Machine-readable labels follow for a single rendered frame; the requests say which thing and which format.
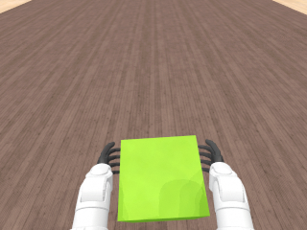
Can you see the left robot hand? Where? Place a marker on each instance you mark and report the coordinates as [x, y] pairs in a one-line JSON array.
[[105, 156]]

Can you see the right robot forearm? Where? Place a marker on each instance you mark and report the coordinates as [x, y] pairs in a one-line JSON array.
[[230, 198]]

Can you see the carton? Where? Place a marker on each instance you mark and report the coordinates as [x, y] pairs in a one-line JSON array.
[[161, 179]]

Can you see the left robot forearm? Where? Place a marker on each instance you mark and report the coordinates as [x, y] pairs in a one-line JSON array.
[[93, 201]]

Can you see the right robot hand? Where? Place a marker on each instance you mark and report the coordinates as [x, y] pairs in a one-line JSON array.
[[214, 155]]

